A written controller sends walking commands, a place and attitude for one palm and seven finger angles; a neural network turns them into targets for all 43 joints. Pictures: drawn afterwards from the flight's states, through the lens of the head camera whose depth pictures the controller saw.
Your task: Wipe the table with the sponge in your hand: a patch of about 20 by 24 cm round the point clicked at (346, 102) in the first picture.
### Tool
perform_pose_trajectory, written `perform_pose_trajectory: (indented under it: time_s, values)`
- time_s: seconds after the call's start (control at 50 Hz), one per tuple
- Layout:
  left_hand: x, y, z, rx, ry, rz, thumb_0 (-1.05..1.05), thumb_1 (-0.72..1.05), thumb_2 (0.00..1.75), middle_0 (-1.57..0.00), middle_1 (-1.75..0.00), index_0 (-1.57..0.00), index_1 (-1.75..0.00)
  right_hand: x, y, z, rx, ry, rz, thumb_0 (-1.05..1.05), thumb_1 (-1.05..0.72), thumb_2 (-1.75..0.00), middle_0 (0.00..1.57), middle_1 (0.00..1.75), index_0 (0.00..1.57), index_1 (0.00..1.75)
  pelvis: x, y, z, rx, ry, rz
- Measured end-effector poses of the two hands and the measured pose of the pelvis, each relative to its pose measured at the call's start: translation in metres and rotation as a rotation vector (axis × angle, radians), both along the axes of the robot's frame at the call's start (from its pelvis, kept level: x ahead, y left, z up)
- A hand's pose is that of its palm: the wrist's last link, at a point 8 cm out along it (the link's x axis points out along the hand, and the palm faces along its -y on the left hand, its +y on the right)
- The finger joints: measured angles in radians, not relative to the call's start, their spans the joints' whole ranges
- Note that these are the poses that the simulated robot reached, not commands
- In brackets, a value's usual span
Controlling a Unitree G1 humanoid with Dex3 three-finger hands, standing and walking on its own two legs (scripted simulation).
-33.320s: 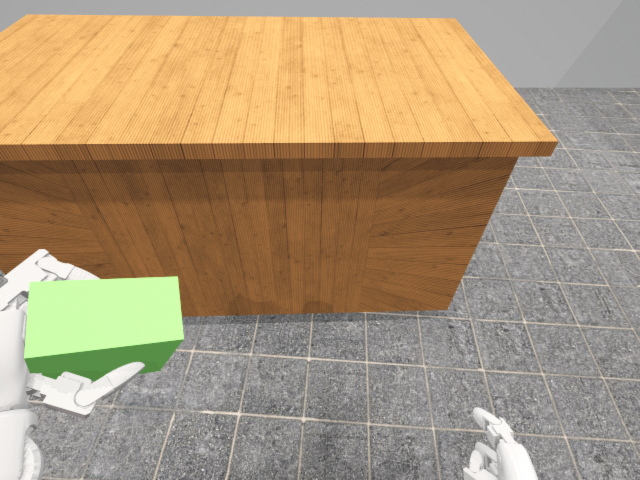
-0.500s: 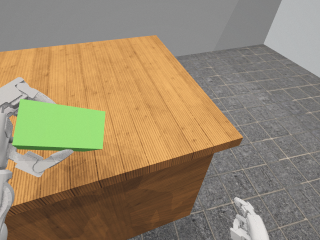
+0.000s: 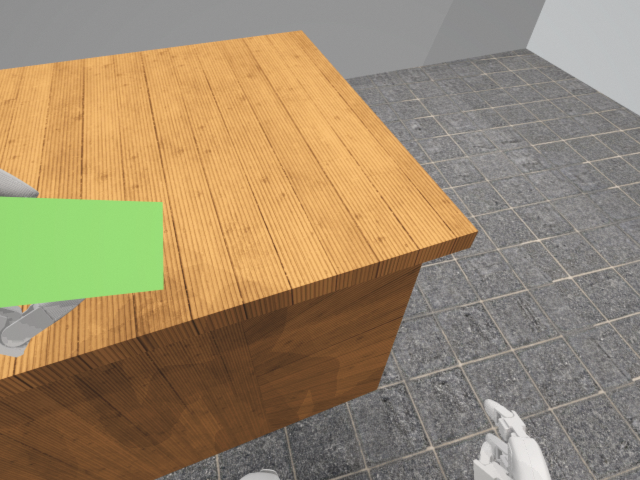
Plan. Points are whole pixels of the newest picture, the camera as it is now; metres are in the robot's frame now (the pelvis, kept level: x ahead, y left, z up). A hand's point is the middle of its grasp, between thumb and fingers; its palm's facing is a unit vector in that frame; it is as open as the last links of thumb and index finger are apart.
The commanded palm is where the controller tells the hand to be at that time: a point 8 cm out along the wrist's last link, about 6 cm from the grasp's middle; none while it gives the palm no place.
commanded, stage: step back with the hand held close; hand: left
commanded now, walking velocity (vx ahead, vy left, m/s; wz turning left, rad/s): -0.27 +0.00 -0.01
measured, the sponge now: (80, 242) +0.24 +0.20 +0.26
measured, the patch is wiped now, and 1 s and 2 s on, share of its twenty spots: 1.00 1.00 1.00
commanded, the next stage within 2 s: stop stepping back and stand still in 0.70 s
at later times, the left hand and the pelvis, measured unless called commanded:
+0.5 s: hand out of the picture +0.17 +0.20 +0.29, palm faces +0.47 -0.83 -0.31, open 10.1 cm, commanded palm +0.09 +0.26 +0.28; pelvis -0.07 -0.02 +0.00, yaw -1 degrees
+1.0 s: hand out of the picture +0.01 +0.18 +0.28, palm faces +0.48 -0.79 -0.38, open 10.1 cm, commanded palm -0.05 +0.23 +0.28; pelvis -0.21 -0.05 +0.00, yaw -1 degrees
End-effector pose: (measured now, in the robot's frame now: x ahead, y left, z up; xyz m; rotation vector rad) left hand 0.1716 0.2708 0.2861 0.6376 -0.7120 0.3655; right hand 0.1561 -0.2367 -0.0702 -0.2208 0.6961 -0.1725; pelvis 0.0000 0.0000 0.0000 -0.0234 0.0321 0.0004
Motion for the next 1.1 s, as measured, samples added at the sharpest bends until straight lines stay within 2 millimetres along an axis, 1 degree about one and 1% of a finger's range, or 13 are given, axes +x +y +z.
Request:
perform_pose_trajectory:
  time_s: [0.12, 0.2, 0.26, 0.38, 0.44, 0.52, 0.6, 0.72, 0.82, 0.9, 0.96, 1.02, 1.1]
  values:
    - [-0.006, 0.009, -0.01, -0.109, -0.02, 0.027, -0.01, -0.51, 1.04, -0.72, -1.32, -0.74, -1.33, 0.006, 0.009, 0.003, 0.013, -0.041, 0.052, 0.01, -0.91, -0.9, 0.2, 0.3, 0.2, 0.29, -0.012, -0.002, -0.003, 0.0, -0.01, 0.017]
    - [-0.014, 0.004, -0.025, -0.122, 0.013, -0.037, -0.01, -0.51, 1.04, -0.72, -1.33, -0.74, -1.33, -0.002, 0.013, 0.003, -0.007, -0.03, 0.061, 0.01, -0.91, -0.9, 0.2, 0.3, 0.2, 0.3, -0.023, 0.003, -0.008, 0.008, -0.028, 0.025]
    - [-0.025, 0.001, -0.027, -0.083, 0.006, -0.058, -0.01, -0.51, 1.04, -0.72, -1.32, -0.74, -1.33, -0.012, 0.016, 0.001, -0.016, -0.039, 0.055, 0.01, -0.91, -0.9, 0.2, 0.3, 0.2, 0.3, -0.031, 0.006, -0.013, 0.001, -0.033, 0.005]
    - [-0.037, 0.001, -0.003, -0.087, -0.096, -0.033, -0.01, -0.51, 1.04, -0.72, -1.32, -0.75, -1.33, -0.05, 0.018, -0.005, 0.046, 0.007, 0.037, 0.01, -0.91, -0.9, 0.2, 0.3, 0.2, 0.29, -0.05, -0.005, -0.004, -0.014, -0.036, -0.021]
    - [-0.04, -0.006, 0.004, -0.095, -0.113, -0.028, -0.01, -0.51, 1.04, -0.72, -1.32, -0.75, -1.33, -0.068, 0.012, -0.011, 0.075, 0.015, 0.036, 0.01, -0.91, -0.9, 0.2, 0.3, 0.2, 0.3, -0.06, -0.013, -0.004, -0.019, -0.028, -0.028]
    - [-0.048, -0.032, 0.0, -0.083, -0.051, -0.115, -0.01, -0.51, 1.04, -0.72, -1.33, -0.74, -1.33, -0.093, -0.003, -0.016, 0.093, 0.039, -0.01, 0.01, -0.91, -0.9, 0.2, 0.3, 0.2, 0.3, -0.077, -0.017, -0.001, -0.043, -0.048, -0.02]
    - [-0.063, -0.048, -0.012, -0.055, 0.08, -0.198, -0.01, -0.51, 1.04, -0.72, -1.33, -0.74, -1.33, -0.118, -0.016, -0.001, 0.065, 0.075, -0.086, 0.02, -0.91, -0.9, 0.2, 0.3, 0.2, 0.3, -0.09, -0.017, 0.01, 0.006, -0.027, -0.041]
    - [-0.098, -0.032, -0.021, 0.002, 0.07, -0.181, -0.01, -0.51, 1.04, -0.72, -1.32, -0.75, -1.33, -0.14, -0.027, 0.009, -0.024, 0.03, -0.105, 0.01, -0.91, -0.9, 0.2, 0.3, 0.2, 0.29, -0.126, -0.011, 0.001, 0.036, -0.002, -0.039]
    - [-0.131, -0.024, -0.011, -0.047, 0.016, -0.097, -0.01, -0.51, 1.04, -0.72, -1.32, -0.75, -1.33, -0.171, -0.026, 0.014, 0.001, 0.015, -0.063, 0.01, -0.91, -0.9, 0.2, 0.3, 0.2, 0.29, -0.161, -0.02, 0.009, 0.018, -0.025, -0.046]
    - [-0.163, -0.032, 0.001, -0.071, -0.028, -0.067, -0.01, -0.51, 1.04, -0.72, -1.32, -0.75, -1.33, -0.198, -0.028, 0.011, 0.045, -0.001, -0.041, 0.01, -0.91, -0.9, 0.2, 0.3, 0.2, 0.29, -0.184, -0.03, 0.009, -0.001, -0.027, -0.039]
    - [-0.185, -0.045, 0.004, -0.045, -0.025, -0.042, -0.01, -0.51, 1.04, -0.72, -1.33, -0.74, -1.33, -0.214, -0.034, 0.0, 0.069, -0.012, -0.025, 0.01, -0.91, -0.9, 0.2, 0.3, 0.2, 0.3, -0.2, -0.042, 0.001, 0.007, -0.029, -0.031]
    - [-0.203, -0.058, 0.0, -0.049, 0.027, -0.055, -0.01, -0.51, 1.04, -0.72, -1.33, -0.74, -1.33, -0.23, -0.042, -0.013, 0.08, 0.023, -0.02, 0.01, -0.91, -0.9, 0.2, 0.3, 0.2, 0.3, -0.219, -0.046, -0.001, -0.032, -0.059, -0.006]
    - [-0.22, -0.064, -0.013, -0.095, 0.14, -0.083, -0.01, -0.51, 1.04, -0.72, -1.33, -0.74, -1.33, -0.258, -0.052, -0.008, 0.087, 0.081, -0.065, 0.01, -0.91, -0.9, 0.2, 0.3, 0.2, 0.29, -0.236, -0.051, 0.01, 0.0, -0.041, -0.027]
